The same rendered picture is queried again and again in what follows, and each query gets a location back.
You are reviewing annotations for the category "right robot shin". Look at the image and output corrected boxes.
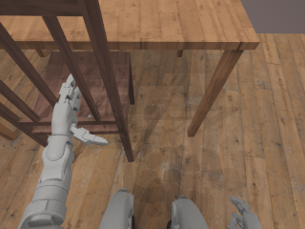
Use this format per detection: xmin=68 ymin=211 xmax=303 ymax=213
xmin=171 ymin=196 xmax=187 ymax=229

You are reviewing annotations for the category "left robot thigh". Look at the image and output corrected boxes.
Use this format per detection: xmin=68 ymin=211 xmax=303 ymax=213
xmin=98 ymin=192 xmax=134 ymax=229

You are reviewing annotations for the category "chair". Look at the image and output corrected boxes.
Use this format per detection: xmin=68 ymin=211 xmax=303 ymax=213
xmin=0 ymin=0 xmax=135 ymax=163

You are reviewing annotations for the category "left robot hand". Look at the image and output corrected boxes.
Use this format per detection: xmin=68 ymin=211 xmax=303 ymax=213
xmin=51 ymin=74 xmax=109 ymax=146

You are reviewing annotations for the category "table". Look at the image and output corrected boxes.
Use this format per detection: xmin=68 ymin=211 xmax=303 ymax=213
xmin=0 ymin=0 xmax=260 ymax=140

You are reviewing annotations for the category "right robot hand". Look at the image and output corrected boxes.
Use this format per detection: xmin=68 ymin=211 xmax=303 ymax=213
xmin=227 ymin=196 xmax=263 ymax=229

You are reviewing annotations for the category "robot left forearm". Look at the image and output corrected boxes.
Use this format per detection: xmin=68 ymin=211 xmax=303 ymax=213
xmin=17 ymin=135 xmax=74 ymax=229

